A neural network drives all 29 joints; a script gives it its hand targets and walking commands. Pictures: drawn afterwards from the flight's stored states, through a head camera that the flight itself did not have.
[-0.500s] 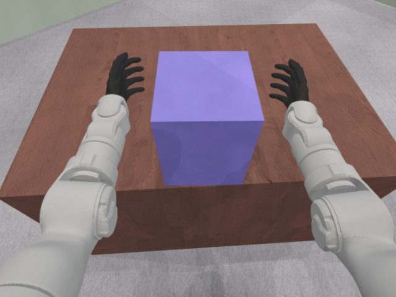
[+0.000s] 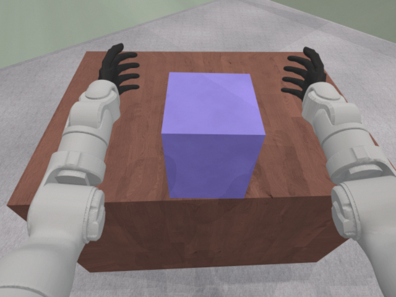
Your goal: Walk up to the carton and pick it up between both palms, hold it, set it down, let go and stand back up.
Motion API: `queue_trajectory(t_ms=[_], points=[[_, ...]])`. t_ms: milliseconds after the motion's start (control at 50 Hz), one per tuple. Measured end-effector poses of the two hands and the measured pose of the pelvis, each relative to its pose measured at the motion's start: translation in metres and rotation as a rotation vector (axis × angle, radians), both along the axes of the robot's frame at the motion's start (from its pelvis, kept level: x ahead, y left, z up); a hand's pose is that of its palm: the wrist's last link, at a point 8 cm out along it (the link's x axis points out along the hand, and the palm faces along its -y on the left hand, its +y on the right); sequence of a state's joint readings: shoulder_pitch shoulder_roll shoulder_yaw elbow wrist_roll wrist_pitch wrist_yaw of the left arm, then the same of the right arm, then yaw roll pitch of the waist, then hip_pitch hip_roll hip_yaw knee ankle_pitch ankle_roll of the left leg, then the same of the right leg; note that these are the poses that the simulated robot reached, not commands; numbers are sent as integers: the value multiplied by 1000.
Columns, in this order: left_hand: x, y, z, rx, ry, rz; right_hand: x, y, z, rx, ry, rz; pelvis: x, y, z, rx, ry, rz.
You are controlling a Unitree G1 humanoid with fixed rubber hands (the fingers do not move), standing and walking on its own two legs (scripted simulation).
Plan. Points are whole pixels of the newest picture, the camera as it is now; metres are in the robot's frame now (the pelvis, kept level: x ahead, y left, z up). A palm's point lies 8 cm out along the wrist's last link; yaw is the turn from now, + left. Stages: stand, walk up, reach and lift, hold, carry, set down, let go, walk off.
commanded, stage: set down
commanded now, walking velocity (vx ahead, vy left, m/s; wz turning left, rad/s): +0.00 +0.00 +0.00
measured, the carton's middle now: (208, 138) +0.48 -0.01 +0.02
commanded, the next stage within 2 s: none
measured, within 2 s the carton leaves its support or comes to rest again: neither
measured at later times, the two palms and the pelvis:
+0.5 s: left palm (101, 249) +0.22 +0.21 -0.02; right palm (298, 257) +0.20 -0.18 -0.03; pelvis -0.01 +0.01 +0.01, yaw -2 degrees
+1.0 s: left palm (99, 288) +0.16 +0.21 -0.05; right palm (311, 278) +0.16 -0.20 -0.05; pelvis +0.00 -0.01 +0.00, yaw -1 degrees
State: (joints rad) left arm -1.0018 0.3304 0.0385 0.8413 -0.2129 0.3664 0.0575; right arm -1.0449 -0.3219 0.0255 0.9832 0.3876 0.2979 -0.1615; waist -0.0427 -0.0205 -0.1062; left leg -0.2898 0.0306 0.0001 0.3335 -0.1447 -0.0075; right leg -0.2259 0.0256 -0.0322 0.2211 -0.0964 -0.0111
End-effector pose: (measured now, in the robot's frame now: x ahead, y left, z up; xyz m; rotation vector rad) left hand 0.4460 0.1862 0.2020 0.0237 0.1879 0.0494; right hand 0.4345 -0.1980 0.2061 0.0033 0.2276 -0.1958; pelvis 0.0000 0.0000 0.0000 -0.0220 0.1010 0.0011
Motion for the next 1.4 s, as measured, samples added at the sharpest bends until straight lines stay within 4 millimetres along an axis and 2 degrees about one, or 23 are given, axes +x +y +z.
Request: queue_trajectory(t_ms=[120,240,300,380,420,460,500,540,640,680,720,780,840,880,960,1020,1080,1160,1180,1220,1260,1320,1400], points=[[-13,2,-14,2,13,-12,-15,0,-15,-5,14,0,-3,1,1,2,-39,11],[-42,3,-60,6,50,-25,-44,6,-57,-21,29,8,-5,1,3,5,-90,12],[-77,3,-116,-20,182,-72,-80,15,-110,-49,107,-6,1,2,6,15,-125,-2],[-147,10,-192,-40,350,-59,-152,24,-191,-22,266,-49,2,5,7,20,-141,-18],[-181,15,-215,-30,383,-23,-189,25,-219,-15,327,-59,-2,6,7,20,-138,-27],[-208,21,-226,-9,376,23,-219,22,-234,-27,353,-52,-8,7,6,20,-126,-36],[-227,25,-225,14,332,66,-237,18,-236,-50,330,-28,-14,8,5,23,-113,-40],[-236,24,-216,24,260,90,-242,12,-225,-73,260,4,-18,8,4,26,-99,-39],[-228,-2,-186,-6,98,19,-219,-7,-177,-107,29,33,-23,6,-1,30,-74,-19],[-219,-11,-182,5,97,-18,-210,-10,-169,-96,8,37,-23,5,-3,29,-82,-9],[-212,-14,-182,25,136,-26,-206,-8,-175,-72,53,42,-22,3,-3,27,-98,-6],[-216,-9,-193,34,261,5,-215,0,-204,-37,208,48,-18,1,-3,25,-130,-8],[-236,1,-213,34,423,51,-237,9,-237,-16,384,50,-12,-1,-2,24,-148,-14],[-254,9,-227,34,530,82,-253,12,-251,-18,475,47,-8,-2,-2,25,-148,-17],[-284,19,-244,58,677,104,-270,3,-257,-46,560,27,-3,-5,-1,28,-119,-23],[-291,19,-250,74,712,88,-271,-9,-255,-75,572,18,1,-6,-1,30,-84,-28],[-282,18,-248,93,674,67,-267,-17,-254,-88,561,28,6,-6,-1,32,-52,-32],[-261,15,-245,110,599,37,-258,-17,-253,-71,515,50,17,-6,0,30,-20,-34],[-252,13,-234,51,535,59,-251,-12,-241,-45,449,58,19,-6,-1,27,-18,-32],[-226,7,-198,-3,301,55,-230,0,-199,-6,195,99,22,-6,-2,24,-15,-29],[-207,7,-184,19,155,16,-218,5,-184,4,48,114,26,-5,-2,18,-39,-31],[-198,16,-201,9,153,13,-215,4,-199,3,52,65,33,-2,-2,14,-75,-28],[-213,20,-216,15,228,-1,-229,8,-218,14,132,19,42,3,0,8,-115,-34]])
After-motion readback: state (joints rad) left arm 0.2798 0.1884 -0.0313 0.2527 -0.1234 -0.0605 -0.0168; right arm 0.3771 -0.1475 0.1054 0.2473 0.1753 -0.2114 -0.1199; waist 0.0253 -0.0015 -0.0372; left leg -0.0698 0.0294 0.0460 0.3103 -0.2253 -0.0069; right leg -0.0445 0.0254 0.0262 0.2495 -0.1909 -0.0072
